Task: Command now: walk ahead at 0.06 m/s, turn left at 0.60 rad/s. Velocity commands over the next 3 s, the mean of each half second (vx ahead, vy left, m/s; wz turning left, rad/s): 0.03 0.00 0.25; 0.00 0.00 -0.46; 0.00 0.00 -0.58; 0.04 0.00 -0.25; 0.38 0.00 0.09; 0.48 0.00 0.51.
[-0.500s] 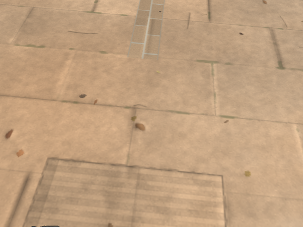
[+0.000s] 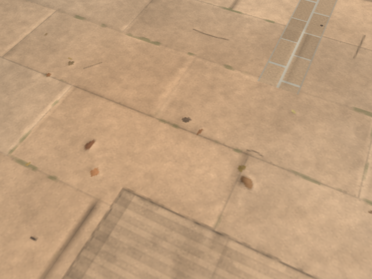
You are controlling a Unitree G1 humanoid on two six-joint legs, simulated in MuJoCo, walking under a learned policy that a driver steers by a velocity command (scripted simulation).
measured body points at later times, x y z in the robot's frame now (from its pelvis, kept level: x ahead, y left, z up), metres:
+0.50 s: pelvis +0.02 +0.05 +0.00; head +0.04 +0.06 +0.45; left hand +0.11 +0.33 -0.13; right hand +0.23 -0.17 -0.09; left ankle +0.03 +0.14 -0.74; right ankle +0.02 -0.09 -0.72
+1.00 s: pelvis +0.00 +0.06 +0.00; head +0.04 +0.06 +0.44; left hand +0.21 +0.31 -0.11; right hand +0.11 -0.25 -0.09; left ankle +0.04 +0.17 -0.74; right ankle -0.01 -0.07 -0.72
